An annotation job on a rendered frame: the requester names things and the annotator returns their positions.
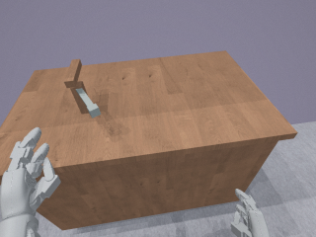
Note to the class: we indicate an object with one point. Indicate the left robot hand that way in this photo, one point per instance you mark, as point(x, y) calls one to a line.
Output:
point(19, 181)

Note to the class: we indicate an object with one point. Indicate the robot left forearm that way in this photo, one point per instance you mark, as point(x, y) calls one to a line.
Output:
point(21, 225)

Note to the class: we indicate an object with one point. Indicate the right robot hand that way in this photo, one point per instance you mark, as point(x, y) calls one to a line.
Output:
point(255, 224)

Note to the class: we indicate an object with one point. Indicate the tap lever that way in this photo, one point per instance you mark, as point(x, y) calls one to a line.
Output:
point(93, 109)

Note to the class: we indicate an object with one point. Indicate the counter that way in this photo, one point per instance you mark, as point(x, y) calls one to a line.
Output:
point(175, 133)

